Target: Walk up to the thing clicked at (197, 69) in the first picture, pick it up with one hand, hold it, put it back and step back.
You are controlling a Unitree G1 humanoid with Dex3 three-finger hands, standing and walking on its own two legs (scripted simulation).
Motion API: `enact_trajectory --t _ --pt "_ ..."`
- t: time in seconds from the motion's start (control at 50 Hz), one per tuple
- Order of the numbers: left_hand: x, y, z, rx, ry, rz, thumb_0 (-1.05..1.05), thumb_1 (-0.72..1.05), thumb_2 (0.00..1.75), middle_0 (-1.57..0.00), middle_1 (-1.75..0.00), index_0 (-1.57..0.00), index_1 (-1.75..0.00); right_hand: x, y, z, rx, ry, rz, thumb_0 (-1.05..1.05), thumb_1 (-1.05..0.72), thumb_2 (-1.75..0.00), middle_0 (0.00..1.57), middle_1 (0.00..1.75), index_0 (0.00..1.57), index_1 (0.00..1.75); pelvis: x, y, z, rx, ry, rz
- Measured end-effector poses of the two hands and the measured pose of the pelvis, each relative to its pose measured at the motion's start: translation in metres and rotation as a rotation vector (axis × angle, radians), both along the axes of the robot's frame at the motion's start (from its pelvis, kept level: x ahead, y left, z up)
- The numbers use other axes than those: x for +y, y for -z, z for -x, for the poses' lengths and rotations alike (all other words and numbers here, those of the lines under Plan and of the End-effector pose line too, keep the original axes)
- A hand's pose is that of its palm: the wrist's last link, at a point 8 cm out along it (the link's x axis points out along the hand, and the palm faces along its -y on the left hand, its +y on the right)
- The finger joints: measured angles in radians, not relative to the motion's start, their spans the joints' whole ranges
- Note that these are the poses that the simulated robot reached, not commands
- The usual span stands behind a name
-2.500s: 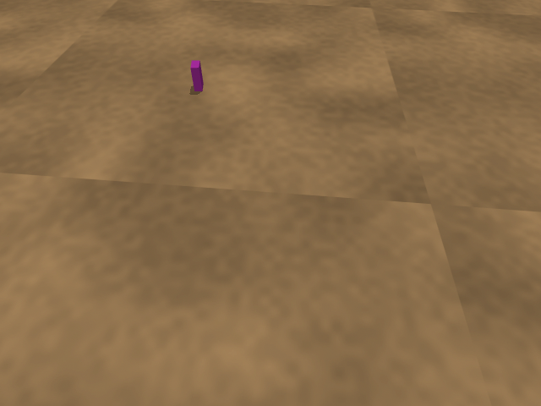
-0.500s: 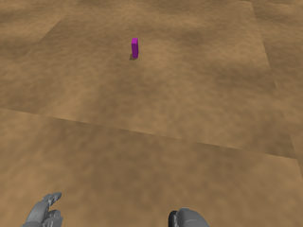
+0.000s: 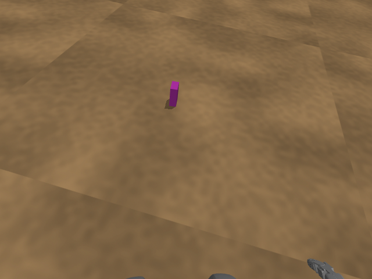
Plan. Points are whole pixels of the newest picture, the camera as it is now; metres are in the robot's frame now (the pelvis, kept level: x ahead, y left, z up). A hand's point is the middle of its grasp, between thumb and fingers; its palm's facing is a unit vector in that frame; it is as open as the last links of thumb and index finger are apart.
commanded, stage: walk up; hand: left
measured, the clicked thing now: (174, 94) +1.47 +0.05 -0.68
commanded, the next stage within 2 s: none
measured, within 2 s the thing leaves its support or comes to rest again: neither
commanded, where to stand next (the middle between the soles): +1.13 -0.11 m, yaw +0 degrees
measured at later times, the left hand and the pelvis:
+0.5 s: hand (118, 171) +0.40 +0.20 -0.11, palm faces -0.06 -0.93 -0.36, open 7.4 cm; pelvis +0.27 -0.05 +0.01, yaw -2 degrees
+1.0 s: hand (112, 143) +0.54 +0.25 -0.15, palm faces -0.07 -0.95 -0.30, open 7.4 cm; pelvis +0.50 -0.02 +0.01, yaw -2 degrees
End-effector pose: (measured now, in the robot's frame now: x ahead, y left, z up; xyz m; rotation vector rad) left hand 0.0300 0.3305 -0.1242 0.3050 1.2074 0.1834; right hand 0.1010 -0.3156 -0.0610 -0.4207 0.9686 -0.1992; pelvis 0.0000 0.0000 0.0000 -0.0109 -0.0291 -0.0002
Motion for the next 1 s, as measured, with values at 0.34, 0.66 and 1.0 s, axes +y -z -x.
enact_trajectory --t 0.34,0.66,1.0 --pt "-0.060 -0.027 -0.301 -0.158 0.157 -0.007 0.01 0.90 0.90 -0.20 -0.30 -0.20 -0.30 -0.044 0.052 -0.077 0.264 0.170 -0.057 0.01 -0.90 -0.89 0.21 0.30 0.20 0.30 -0.035 0.010 -0.197 0.011 0.017 -0.034" --pt "-0.068 -0.045 -0.378 -0.107 0.052 -0.039 0.00 0.90 0.90 -0.21 -0.30 -0.20 -0.30 -0.053 0.031 -0.317 0.135 0.034 -0.087 0.01 -0.90 -0.89 0.20 0.30 0.20 0.30 -0.051 -0.012 -0.347 -0.009 0.016 0.007" --pt "-0.036 -0.007 -0.504 0.007 0.043 0.028 0.01 0.90 0.90 -0.20 -0.30 -0.20 -0.30 -0.013 0.004 -0.483 0.022 0.032 -0.031 0.01 -0.90 -0.89 0.21 0.30 0.20 0.30 -0.020 -0.006 -0.501 -0.028 0.028 -0.007"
